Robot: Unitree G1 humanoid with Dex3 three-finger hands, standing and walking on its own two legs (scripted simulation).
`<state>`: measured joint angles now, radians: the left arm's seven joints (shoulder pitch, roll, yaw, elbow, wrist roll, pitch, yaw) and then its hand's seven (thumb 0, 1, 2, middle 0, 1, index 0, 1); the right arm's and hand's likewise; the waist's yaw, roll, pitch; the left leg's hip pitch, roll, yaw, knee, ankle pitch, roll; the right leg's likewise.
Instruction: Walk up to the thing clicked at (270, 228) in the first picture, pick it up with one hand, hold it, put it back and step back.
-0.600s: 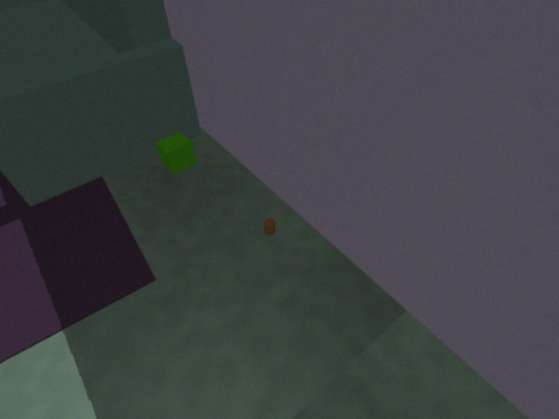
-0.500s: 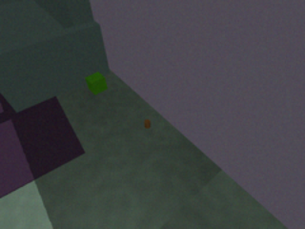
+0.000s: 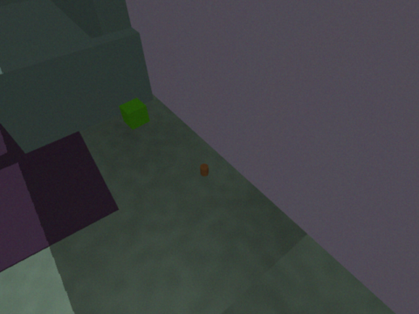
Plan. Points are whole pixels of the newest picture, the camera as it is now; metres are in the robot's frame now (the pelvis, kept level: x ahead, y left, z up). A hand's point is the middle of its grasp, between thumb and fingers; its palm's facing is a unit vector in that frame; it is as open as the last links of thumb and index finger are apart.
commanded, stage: stand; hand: left
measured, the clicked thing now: (204, 170) +1.04 +0.06 -0.75
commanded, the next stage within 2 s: walk up in 0.52 s
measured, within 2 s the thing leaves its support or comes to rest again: neither
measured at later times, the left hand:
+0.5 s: hand out of the picture +0.08 +0.25 -0.15, palm faces -0.02 -0.94 -0.35, open 7.4 cm
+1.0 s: hand (120, 303) +0.19 +0.21 -0.14, palm faces -0.11 -0.91 -0.40, open 7.4 cm
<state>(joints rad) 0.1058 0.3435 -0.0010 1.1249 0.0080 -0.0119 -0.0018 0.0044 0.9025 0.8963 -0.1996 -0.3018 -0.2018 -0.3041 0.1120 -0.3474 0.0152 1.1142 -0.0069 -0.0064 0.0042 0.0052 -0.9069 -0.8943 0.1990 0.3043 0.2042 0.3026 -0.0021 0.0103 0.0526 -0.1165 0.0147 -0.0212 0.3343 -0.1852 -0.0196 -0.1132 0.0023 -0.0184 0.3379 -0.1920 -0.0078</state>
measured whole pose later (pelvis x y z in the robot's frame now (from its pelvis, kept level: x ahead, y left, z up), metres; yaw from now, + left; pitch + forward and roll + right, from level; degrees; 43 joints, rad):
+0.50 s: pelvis +0.00 +0.00 +0.00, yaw +0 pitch -2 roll +0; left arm 0.11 0.34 0.00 1.12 0.01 -0.01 0.00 0.00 0.90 0.90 -0.20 -0.30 -0.20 -0.30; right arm 0.12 -0.35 0.02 1.11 -0.01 -0.01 0.00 0.01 -0.91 -0.89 0.20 0.30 0.20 0.30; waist 0.00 0.01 0.05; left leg -0.10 0.01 -0.02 0.32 -0.18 -0.02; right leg -0.10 0.00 -0.02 0.33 -0.19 -0.01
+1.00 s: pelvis +0.11 -0.06 -0.01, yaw -8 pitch -5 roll +0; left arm 0.31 0.39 0.06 0.93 0.01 -0.06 -0.05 0.00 0.90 0.90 -0.20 -0.30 -0.20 -0.30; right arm 0.27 -0.44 -0.07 0.97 -0.03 0.00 0.05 0.01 -0.91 -0.89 0.20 0.30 0.20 0.30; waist 0.01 0.06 0.08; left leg -0.36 0.05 0.01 1.05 -0.39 0.03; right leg -0.16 0.03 -0.01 0.51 -0.26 -0.04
